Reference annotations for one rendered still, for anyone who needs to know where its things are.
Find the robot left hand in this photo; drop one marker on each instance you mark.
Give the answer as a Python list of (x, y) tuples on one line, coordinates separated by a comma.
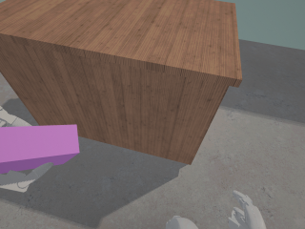
[(13, 180)]

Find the sponge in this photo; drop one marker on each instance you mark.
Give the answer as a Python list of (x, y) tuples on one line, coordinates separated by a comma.
[(28, 147)]

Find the right robot thigh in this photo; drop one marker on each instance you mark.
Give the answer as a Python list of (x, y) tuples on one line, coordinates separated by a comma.
[(180, 223)]

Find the robot right hand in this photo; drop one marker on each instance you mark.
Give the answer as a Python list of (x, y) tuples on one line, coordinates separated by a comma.
[(251, 218)]

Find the table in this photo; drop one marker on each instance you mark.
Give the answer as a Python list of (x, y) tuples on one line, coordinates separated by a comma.
[(144, 75)]

